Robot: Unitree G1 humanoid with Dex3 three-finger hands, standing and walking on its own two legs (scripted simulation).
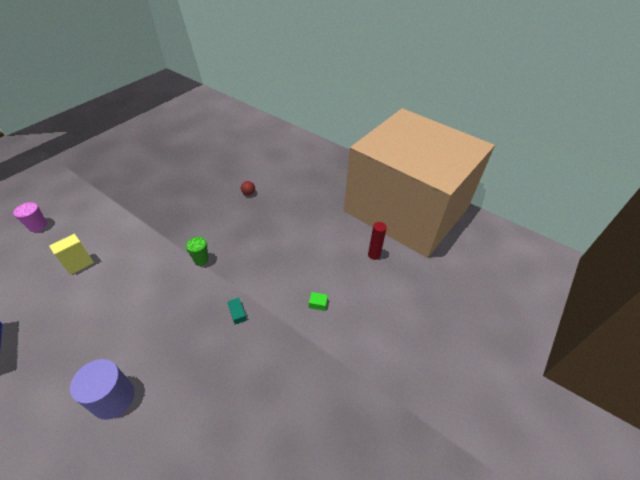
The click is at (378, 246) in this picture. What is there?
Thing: slim round
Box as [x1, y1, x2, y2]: [368, 222, 386, 259]
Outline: 382,222 376,222 373,225 368,252 369,257 373,259 378,258 380,255 386,228 385,224
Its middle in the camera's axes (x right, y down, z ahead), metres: +0.24 +0.01 +1.57
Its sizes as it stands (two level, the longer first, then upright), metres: 0.052 0.052 0.176
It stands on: the floor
